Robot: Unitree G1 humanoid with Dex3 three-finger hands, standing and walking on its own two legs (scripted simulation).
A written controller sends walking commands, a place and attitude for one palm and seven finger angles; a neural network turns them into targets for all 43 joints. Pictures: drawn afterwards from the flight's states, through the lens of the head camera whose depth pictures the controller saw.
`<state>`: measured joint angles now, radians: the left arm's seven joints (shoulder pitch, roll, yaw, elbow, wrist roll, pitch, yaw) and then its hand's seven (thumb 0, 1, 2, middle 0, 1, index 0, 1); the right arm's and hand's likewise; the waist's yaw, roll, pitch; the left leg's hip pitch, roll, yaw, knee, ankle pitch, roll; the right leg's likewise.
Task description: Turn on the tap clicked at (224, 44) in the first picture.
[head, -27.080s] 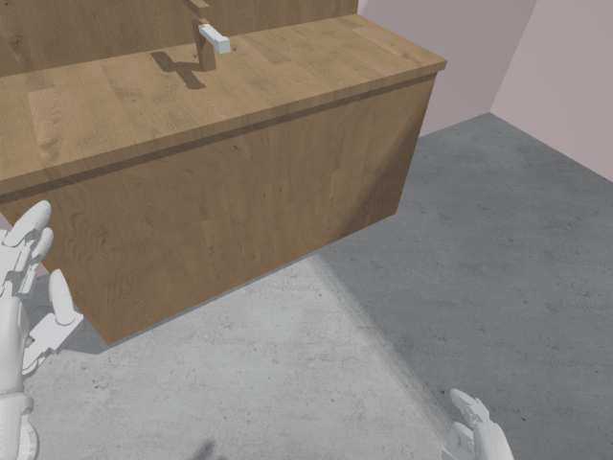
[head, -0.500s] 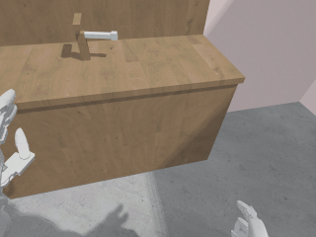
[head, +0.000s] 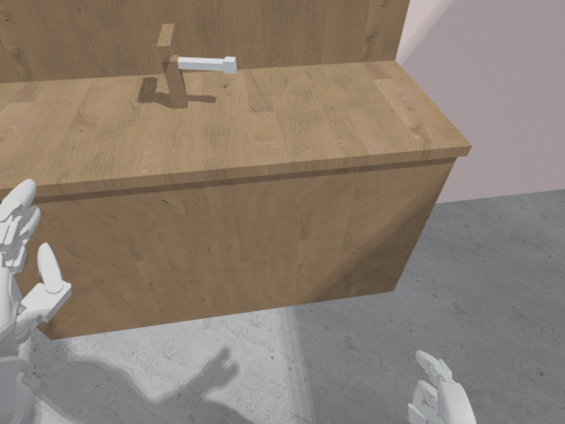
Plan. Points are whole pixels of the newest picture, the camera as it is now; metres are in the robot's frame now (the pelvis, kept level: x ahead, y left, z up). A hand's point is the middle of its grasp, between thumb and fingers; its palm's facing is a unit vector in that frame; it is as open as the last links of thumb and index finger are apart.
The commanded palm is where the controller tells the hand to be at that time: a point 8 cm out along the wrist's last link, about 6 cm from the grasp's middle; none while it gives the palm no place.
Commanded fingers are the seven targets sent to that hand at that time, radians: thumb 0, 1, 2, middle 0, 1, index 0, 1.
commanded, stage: stand and check the lever's angle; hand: left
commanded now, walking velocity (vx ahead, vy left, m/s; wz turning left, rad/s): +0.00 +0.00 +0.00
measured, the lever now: (230, 65) +0.84 +0.18 +0.12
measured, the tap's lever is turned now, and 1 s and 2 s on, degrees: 77 77 77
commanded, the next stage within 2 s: stand and wait in 0.10 s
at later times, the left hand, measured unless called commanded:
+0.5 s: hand (55, 273) +0.23 +0.27 +0.16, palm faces +0.39 -0.86 -0.33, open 7.4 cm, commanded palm +0.18 +0.31 +0.18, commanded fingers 0.00 0.90 0.90 -0.20 -0.30 -0.20 -0.30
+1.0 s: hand (52, 270) +0.24 +0.27 +0.16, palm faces +0.39 -0.85 -0.34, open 7.4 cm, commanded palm +0.19 +0.31 +0.18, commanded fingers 0.00 0.90 0.90 -0.20 -0.30 -0.20 -0.30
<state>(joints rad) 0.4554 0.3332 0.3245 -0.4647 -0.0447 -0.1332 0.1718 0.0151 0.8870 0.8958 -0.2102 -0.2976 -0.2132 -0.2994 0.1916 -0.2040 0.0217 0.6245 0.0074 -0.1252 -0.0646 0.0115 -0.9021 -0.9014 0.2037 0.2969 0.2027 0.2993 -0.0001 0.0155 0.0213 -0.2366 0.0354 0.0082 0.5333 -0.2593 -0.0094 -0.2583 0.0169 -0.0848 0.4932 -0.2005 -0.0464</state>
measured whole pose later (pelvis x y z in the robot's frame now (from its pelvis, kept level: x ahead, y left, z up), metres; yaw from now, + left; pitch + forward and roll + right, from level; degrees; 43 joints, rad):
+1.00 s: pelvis +0.02 +0.03 +0.01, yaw -1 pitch -1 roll -1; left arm 0.48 0.33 0.31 -0.45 -0.05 -0.14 0.17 0.02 0.89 0.90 -0.21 -0.30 -0.21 -0.30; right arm 0.18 -0.20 0.02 0.62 0.00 -0.08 -0.07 0.01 -0.90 -0.90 0.20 0.30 0.20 0.30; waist 0.00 0.01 0.01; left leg -0.18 0.00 0.05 0.45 -0.25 0.02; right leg -0.21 -0.01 -0.04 0.40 -0.17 0.00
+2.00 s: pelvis +0.03 +0.03 +0.01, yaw -1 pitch -1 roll -1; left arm 0.48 0.33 0.30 -0.46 -0.05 -0.13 0.17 0.02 0.89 0.90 -0.21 -0.30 -0.21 -0.30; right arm 0.17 -0.21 0.02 0.61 0.00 -0.07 -0.07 0.01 -0.90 -0.90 0.20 0.30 0.20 0.30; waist 0.01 0.01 0.02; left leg -0.18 0.00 0.05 0.45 -0.26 0.03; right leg -0.20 -0.01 -0.04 0.39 -0.18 0.01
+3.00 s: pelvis +0.03 +0.04 +0.01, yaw -1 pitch -1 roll -1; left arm 0.49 0.33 0.30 -0.45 -0.05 -0.13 0.16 0.02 0.89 0.90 -0.21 -0.30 -0.21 -0.30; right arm 0.17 -0.21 0.02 0.61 0.00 -0.06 -0.07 0.01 -0.90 -0.90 0.20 0.30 0.20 0.30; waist 0.01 0.01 0.01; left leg -0.17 0.00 0.05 0.45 -0.26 0.03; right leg -0.20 -0.01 -0.04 0.39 -0.17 0.01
